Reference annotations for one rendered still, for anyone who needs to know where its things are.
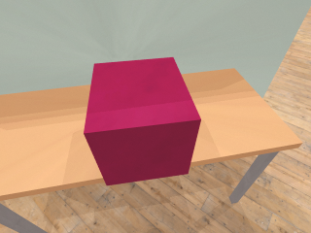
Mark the carton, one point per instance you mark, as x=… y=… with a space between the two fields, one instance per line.
x=141 y=122

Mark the table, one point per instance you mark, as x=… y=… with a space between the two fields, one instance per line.
x=43 y=147

